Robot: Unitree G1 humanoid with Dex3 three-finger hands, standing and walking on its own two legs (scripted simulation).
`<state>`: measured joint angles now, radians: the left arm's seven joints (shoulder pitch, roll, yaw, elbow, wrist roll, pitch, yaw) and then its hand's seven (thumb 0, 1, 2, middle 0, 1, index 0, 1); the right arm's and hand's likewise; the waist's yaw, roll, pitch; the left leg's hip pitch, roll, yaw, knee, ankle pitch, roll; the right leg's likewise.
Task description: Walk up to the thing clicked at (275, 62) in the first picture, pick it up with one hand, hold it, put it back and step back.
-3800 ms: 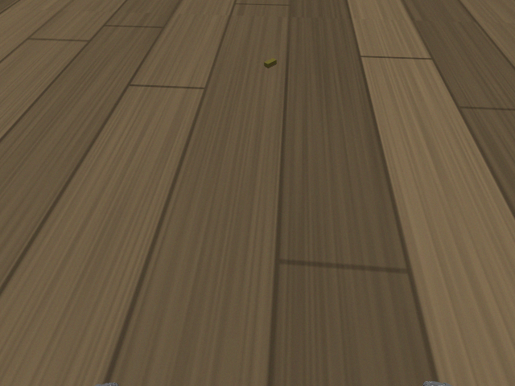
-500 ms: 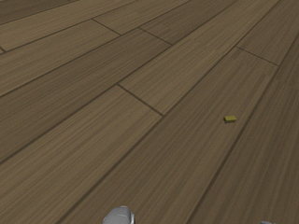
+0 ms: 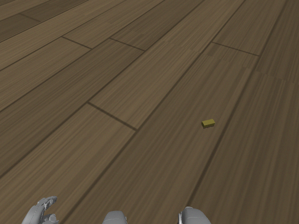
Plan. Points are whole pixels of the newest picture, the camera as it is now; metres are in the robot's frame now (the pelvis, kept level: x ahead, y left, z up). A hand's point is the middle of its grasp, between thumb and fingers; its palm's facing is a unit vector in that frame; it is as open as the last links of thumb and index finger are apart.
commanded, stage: walk up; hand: left
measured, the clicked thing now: (208, 123) +0.88 -0.43 -0.73
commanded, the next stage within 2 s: none
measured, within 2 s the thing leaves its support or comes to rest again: neither
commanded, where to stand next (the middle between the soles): +0.54 -0.73 m, yaw +8 degrees
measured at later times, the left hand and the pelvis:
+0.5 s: hand (116, 205) +0.18 +0.13 -0.15, palm faces -0.01 -0.97 -0.25, open 7.4 cm; pelvis +0.12 -0.13 +0.02, yaw +2 degrees
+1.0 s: hand (176, 188) +0.22 -0.06 -0.12, palm faces +0.09 -0.92 -0.38, open 7.4 cm; pelvis +0.22 -0.35 +0.02, yaw +3 degrees
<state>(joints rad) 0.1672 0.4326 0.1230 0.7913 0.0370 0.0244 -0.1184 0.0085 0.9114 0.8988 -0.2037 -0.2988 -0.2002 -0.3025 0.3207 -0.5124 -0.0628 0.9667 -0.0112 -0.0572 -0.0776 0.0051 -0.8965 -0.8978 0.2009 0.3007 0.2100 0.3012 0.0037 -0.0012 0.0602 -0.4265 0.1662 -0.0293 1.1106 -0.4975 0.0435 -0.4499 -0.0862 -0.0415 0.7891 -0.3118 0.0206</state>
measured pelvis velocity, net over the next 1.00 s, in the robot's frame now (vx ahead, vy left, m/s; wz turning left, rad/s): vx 0.22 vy -0.35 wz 0.05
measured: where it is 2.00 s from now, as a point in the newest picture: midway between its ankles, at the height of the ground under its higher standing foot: (256, 180)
